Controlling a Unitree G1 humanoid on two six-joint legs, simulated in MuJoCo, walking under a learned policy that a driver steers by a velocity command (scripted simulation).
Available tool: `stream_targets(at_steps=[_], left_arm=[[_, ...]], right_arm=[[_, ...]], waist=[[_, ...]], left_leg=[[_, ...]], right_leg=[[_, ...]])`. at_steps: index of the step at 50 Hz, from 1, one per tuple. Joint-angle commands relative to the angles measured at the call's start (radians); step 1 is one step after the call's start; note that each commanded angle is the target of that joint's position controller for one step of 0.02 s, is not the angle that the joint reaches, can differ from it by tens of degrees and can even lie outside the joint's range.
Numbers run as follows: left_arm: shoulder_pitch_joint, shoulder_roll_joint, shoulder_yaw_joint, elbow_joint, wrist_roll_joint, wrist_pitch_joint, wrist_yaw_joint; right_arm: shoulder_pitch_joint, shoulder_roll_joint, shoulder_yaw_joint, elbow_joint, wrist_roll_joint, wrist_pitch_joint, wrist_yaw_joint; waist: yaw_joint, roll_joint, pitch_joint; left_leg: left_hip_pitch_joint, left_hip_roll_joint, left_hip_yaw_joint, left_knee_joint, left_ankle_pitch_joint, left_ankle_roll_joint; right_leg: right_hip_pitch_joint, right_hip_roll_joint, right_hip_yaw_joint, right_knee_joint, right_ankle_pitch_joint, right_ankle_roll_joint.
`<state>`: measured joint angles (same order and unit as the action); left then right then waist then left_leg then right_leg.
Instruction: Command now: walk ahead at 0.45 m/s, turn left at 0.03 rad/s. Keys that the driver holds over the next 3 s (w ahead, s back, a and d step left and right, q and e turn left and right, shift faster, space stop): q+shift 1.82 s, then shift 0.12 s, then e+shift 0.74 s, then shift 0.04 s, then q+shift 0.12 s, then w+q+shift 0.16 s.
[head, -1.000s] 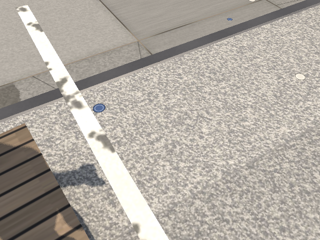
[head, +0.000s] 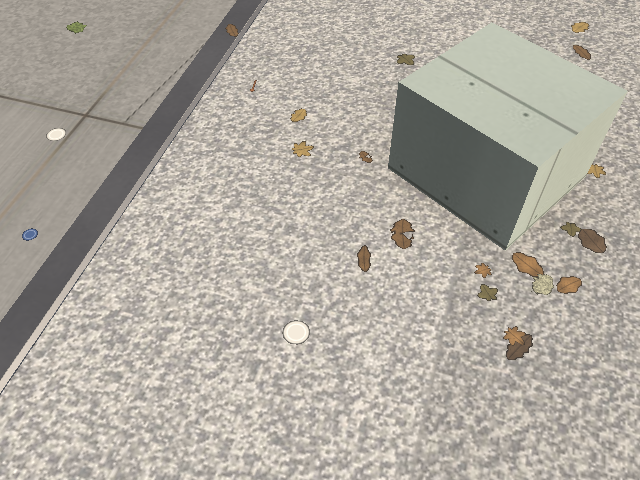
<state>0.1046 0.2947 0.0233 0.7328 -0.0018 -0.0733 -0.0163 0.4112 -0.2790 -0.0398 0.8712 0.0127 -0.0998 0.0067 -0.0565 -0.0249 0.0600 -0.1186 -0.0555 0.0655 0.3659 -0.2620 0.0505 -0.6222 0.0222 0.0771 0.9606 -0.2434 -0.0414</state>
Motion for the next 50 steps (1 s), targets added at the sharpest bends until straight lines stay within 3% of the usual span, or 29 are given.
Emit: stream_targets(at_steps=[1,3,5,6,7,8,9,10,11,12,13,15,18,22,27,29,30,31,32,33,34,35,36,37,41,46,48,49,50], left_arm=[[-0.058,-0.018,-0.019,-0.08,0.006,-0.035,-0.022],[-0.08,0.016,-0.006,-0.096,0.014,-0.039,-0.029],[-0.054,0.081,0.021,-0.091,0.026,-0.033,-0.012],[0.014,0.102,0.035,-0.069,0.032,-0.029,0.0],[0.12,0.125,0.048,-0.039,0.04,-0.024,0.013],[0.246,0.188,0.061,-0.023,0.06,-0.016,0.032],[0.218,0.178,0.042,-0.055,0.082,-0.001,0.028],[0.152,0.122,0.037,-0.092,0.045,0.016,0.022],[0.075,0.08,0.031,-0.107,0.017,0.027,0.026],[0.028,0.061,0.027,-0.094,0.003,0.037,0.032],[-0.013,0.048,0.023,-0.09,0.007,0.043,0.036],[-0.074,0.063,0.034,-0.079,0.032,0.042,0.042],[-0.095,0.077,0.048,-0.061,0.033,0.032,0.056],[-0.122,0.108,0.065,-0.051,0.024,0.046,0.071],[-0.084,0.153,0.09,-0.024,-0.006,0.059,0.049],[-0.076,0.148,0.095,-0.012,-0.025,0.064,0.04],[-0.025,0.119,0.092,0.012,-0.029,0.068,0.034],[0.017,0.094,0.091,0.012,-0.002,0.074,0.029],[-0.069,0.079,0.081,-0.066,0.03,0.073,0.036],[-0.147,0.109,0.088,-0.077,0.029,0.069,0.039],[-0.159,0.1,0.087,-0.085,0.005,0.066,0.041],[-0.126,0.095,0.088,-0.062,0.002,0.064,0.049],[-0.11,0.113,0.093,-0.056,0.011,0.062,0.055],[-0.105,0.11,0.093,-0.051,0.013,0.059,0.053],[-0.113,0.053,0.07,-0.039,-0.003,0.051,0.037],[-0.081,0.083,0.077,-0.031,-0.01,0.05,0.018],[-0.031,0.1,0.088,-0.02,-0.012,0.044,0.013],[0.01,0.113,0.097,-0.006,-0.01,0.042,0.013],[0.035,0.169,0.114,-0.007,0.002,0.047,0.021]], right_arm=[[-0.096,-0.146,-0.025,-0.079,0.03,-0.036,-0.019],[-0.046,-0.2,-0.043,-0.058,0.026,-0.028,-0.029],[-0.054,-0.216,-0.056,-0.064,0.025,-0.011,-0.035],[-0.073,-0.209,-0.056,-0.075,0.028,0.001,-0.037],[-0.106,-0.194,-0.053,-0.102,0.03,0.012,-0.036],[-0.13,-0.122,-0.031,-0.154,0.008,0.019,-0.033],[0.12,-0.01,0.005,-0.14,0.019,0.03,-0.025],[0.152,-0.117,-0.016,-0.12,0.025,0.049,-0.02],[0.064,-0.162,-0.037,-0.142,0.031,0.07,-0.026],[0.007,-0.158,-0.045,-0.153,0.026,0.09,-0.04],[-0.007,-0.156,-0.054,-0.158,0.02,0.112,-0.052],[0.009,-0.115,-0.056,-0.18,0.018,0.145,-0.058],[-0.056,-0.085,-0.055,-0.228,0.01,0.151,-0.06],[-0.134,-0.087,-0.053,-0.27,0.007,0.149,-0.033],[-0.203,-0.122,-0.066,-0.31,0.009,0.166,0.004],[-0.177,-0.121,-0.076,-0.305,0.006,0.17,0.009],[-0.145,-0.147,-0.09,-0.295,-0.004,0.168,0.0],[-0.094,-0.27,-0.126,-0.298,-0.009,0.161,-0.018],[-0.107,-0.358,-0.136,-0.328,-0.035,0.141,-0.02],[-0.088,-0.312,-0.13,-0.335,-0.044,0.114,-0.008],[-0.112,-0.293,-0.123,-0.329,-0.035,0.096,-0.01],[-0.168,-0.261,-0.117,-0.336,-0.011,0.092,-0.019],[-0.223,-0.224,-0.106,-0.35,0.008,0.101,-0.031],[-0.249,-0.206,-0.099,-0.366,0.008,0.11,-0.043],[-0.241,-0.213,-0.108,-0.384,0.005,0.13,-0.062],[-0.264,-0.222,-0.116,-0.404,0.009,0.144,-0.054],[-0.295,-0.214,-0.114,-0.413,0.016,0.148,-0.05],[-0.309,-0.199,-0.108,-0.418,0.021,0.15,-0.049],[-0.263,-0.142,-0.092,-0.417,0.013,0.154,-0.046]], waist=[[0.041,0.082,-0.059],[0.044,0.105,-0.071],[0.076,0.11,-0.09],[0.118,0.111,-0.127],[0.173,0.109,-0.181],[0.213,-0.005,-0.304],[0.1,-0.248,-0.538],[0.103,-0.163,-0.613],[0.093,-0.099,-0.472],[0.076,-0.044,-0.353],[0.049,-0.054,-0.267],[0.002,-0.108,-0.178],[0.003,-0.081,-0.166],[0.013,-0.071,-0.187],[0.034,-0.085,-0.153],[0.011,-0.063,-0.155],[0.009,0.001,-0.142],[0.023,0.252,-0.115],[0.029,0.428,-0.131],[-0.03,0.265,-0.215],[-0.003,0.209,-0.206],[0.036,0.143,-0.189],[0.058,0.135,-0.187],[0.072,0.144,-0.2],[0.062,0.138,-0.235],[0.053,0.209,-0.219],[0.078,0.221,-0.205],[0.096,0.206,-0.202],[0.072,0.076,-0.23]], left_leg=[[-0.171,0.156,-0.11,-0.136,0.75,0.12],[-0.116,0.174,-0.16,-0.121,0.675,0.101],[-0.063,0.169,-0.193,-0.021,0.662,0.062],[-0.068,0.149,-0.193,0.076,0.678,0.033],[-0.107,0.111,-0.186,0.236,0.639,-0.009],[-0.283,0.03,-0.16,0.545,0.266,-0.064],[-0.471,-0.059,-0.199,0.942,-0.518,-0.101],[-0.466,0.018,-0.241,1.024,-0.452,-0.107],[-0.541,0.062,-0.188,1.013,-0.379,-0.121],[-0.568,0.095,-0.145,0.984,-0.307,-0.142],[-0.548,0.12,-0.134,0.986,-0.265,-0.158],[-0.444,0.142,-0.105,0.958,-0.215,-0.166],[-0.453,0.17,-0.094,0.822,-0.122,-0.158],[-0.378,0.19,-0.072,0.623,0.028,-0.127],[-0.303,0.16,0.001,0.397,-0.014,-0.062],[-0.217,0.122,0.034,0.235,0.041,-0.021],[-0.149,0.102,0.001,0.141,0.138,0.015],[-0.019,0.255,-0.259,0.051,0.562,0.095],[0.091,0.414,-0.63,0.001,0.615,0.295],[0.113,0.413,-0.617,-0.018,0.554,0.319],[0.102,0.367,-0.548,-0.016,0.505,0.272],[0.076,0.315,-0.48,0.004,0.468,0.216],[0.04,0.295,-0.446,0.012,0.455,0.184],[-0.004,0.27,-0.423,0.019,0.477,0.172],[-0.018,0.219,-0.442,0.052,0.458,0.155],[-0.09,0.188,-0.563,0.06,0.334,0.135],[-0.129,0.155,-0.593,0.088,0.278,0.106],[-0.182,0.117,-0.576,0.125,0.196,0.074],[-0.295,0.04,-0.496,0.276,-0.086,0.028]], right_leg=[[0.258,0.022,-0.091,-0.351,0.32,0.039],[0.324,0.049,-0.054,-0.46,0.456,0.033],[0.377,0.055,-0.03,-0.51,0.455,0.01],[0.47,0.057,-0.031,-0.528,0.481,-0.001],[0.6,0.008,-0.01,-0.532,0.575,-0.017],[0.843,-0.197,0.135,-0.432,1.018,-0.084],[1.054,-0.53,0.44,-0.361,1.328,-0.299],[0.984,-0.488,0.438,-0.42,1.083,-0.303],[0.863,-0.429,0.326,-0.464,0.83,-0.275],[0.73,-0.369,0.257,-0.52,0.663,-0.241],[0.589,-0.341,0.206,-0.575,0.538,-0.227],[0.358,-0.308,0.097,-0.67,0.4,-0.215],[0.343,-0.319,-0.003,-0.701,0.407,-0.225],[0.365,-0.336,-0.11,-0.706,0.322,-0.208],[0.461,-0.374,-0.18,-0.639,0.289,-0.148],[0.477,-0.36,-0.224,-0.536,0.251,-0.084],[0.44,-0.308,-0.262,-0.422,0.158,-0.028],[0.242,-0.193,-0.34,-0.144,-0.1,0.062],[-0.091,-0.024,-0.228,0.11,-0.416,0.134],[-0.131,-0.016,-0.052,0.252,-0.409,0.114],[-0.146,-0.021,-0.007,0.263,-0.323,0.088],[-0.141,-0.039,0.013,0.226,-0.239,0.079],[-0.119,-0.044,0.021,0.174,-0.183,0.078],[-0.06,-0.032,0.017,0.144,-0.15,0.083],[0.048,0.033,0.029,-0.116,-0.084,0.111],[0.188,0.064,0.046,-0.314,-0.064,0.103],[0.289,0.055,0.042,-0.466,-0.007,0.085],[0.39,0.021,0.035,-0.581,0.09,0.069],[0.53,-0.159,0.176,-0.629,0.108,0.006]])
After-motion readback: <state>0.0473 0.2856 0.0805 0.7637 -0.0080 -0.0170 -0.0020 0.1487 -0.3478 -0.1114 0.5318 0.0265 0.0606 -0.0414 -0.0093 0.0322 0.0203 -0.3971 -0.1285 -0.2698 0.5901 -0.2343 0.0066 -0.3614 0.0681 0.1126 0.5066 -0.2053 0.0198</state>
